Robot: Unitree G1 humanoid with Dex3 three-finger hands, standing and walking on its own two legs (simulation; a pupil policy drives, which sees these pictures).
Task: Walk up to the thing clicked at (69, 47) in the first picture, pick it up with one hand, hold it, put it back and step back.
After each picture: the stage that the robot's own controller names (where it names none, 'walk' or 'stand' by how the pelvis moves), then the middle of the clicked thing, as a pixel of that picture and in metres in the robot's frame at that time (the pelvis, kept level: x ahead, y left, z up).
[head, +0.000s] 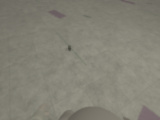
stand; (69, 48) +1.38 +0.43 -0.72
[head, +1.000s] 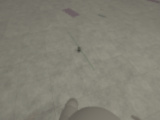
walk; (79, 49) +1.29 +0.30 -0.72
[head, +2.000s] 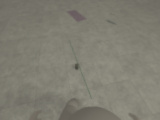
walk; (76, 66) +0.82 +0.24 -0.71
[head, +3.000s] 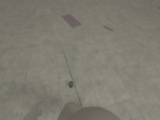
walk; (70, 84) +0.49 +0.22 -0.69
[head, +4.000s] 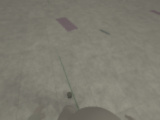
stand; (69, 95) +0.35 +0.18 -0.71
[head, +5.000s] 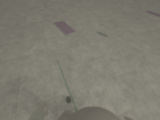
stand; (68, 99) +0.32 +0.19 -0.72
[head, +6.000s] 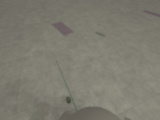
stand; (68, 100) +0.32 +0.20 -0.73
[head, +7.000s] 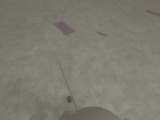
stand; (69, 99) +0.33 +0.19 -0.73
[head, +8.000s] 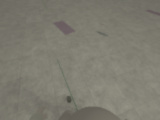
stand; (69, 99) +0.32 +0.19 -0.73
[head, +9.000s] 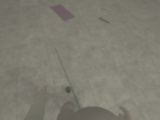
go down; (68, 89) +0.34 +0.19 -0.70
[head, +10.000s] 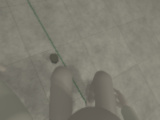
go down; (54, 59) +0.39 +0.25 -0.29
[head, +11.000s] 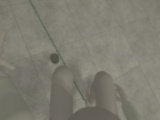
close in; (54, 58) +0.39 +0.26 -0.28
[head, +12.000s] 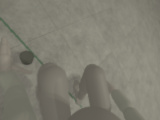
close; (27, 58) +0.36 +0.29 -0.21
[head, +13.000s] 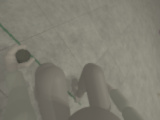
close; (23, 57) +0.36 +0.29 -0.21
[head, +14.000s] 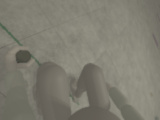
lift; (23, 58) +0.35 +0.29 -0.22
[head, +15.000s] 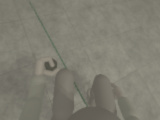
lift; (51, 66) +0.31 +0.26 -0.08
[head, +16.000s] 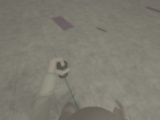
hold; (62, 69) +0.33 +0.17 +0.05
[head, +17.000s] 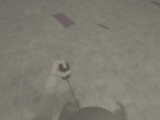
hold; (65, 71) +0.33 +0.17 +0.01
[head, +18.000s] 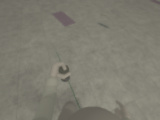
crouch; (64, 73) +0.32 +0.17 -0.01
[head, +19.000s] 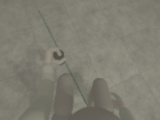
crouch; (59, 58) +0.40 +0.21 -0.10
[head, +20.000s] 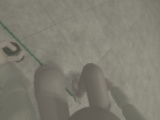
lower; (15, 53) +0.38 +0.33 -0.22
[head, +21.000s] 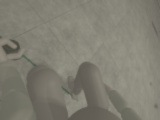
lower; (13, 50) +0.41 +0.30 -0.22
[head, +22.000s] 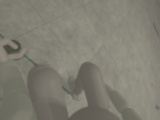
lower; (14, 50) +0.41 +0.30 -0.22
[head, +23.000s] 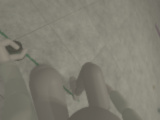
lower; (16, 51) +0.40 +0.31 -0.22
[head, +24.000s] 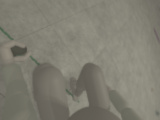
loosen; (20, 52) +0.39 +0.30 -0.22
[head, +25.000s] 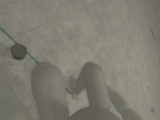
withdraw; (19, 52) +0.38 +0.29 -0.22
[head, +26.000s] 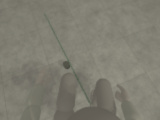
walk; (66, 65) +0.42 +0.23 -0.42
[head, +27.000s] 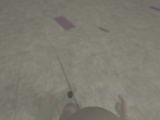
stand; (70, 94) +0.36 +0.18 -0.66
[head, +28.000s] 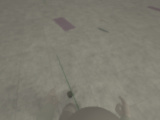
stand; (69, 94) +0.37 +0.19 -0.67
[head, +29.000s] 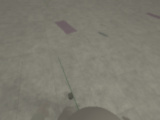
stand; (70, 96) +0.37 +0.17 -0.70
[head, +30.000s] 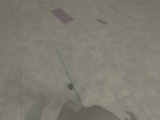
walk; (70, 86) +0.41 +0.19 -0.70
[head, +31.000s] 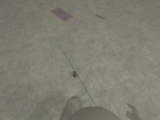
walk; (74, 74) +0.61 +0.21 -0.69
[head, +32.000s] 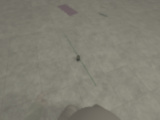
walk; (78, 58) +0.96 +0.17 -0.69
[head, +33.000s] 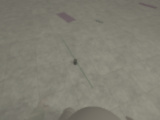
stand; (75, 61) +0.98 +0.23 -0.71
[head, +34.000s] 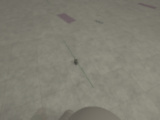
stand; (75, 61) +1.00 +0.23 -0.72
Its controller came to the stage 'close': yes
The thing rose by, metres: 0.71
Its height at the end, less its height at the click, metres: +0.00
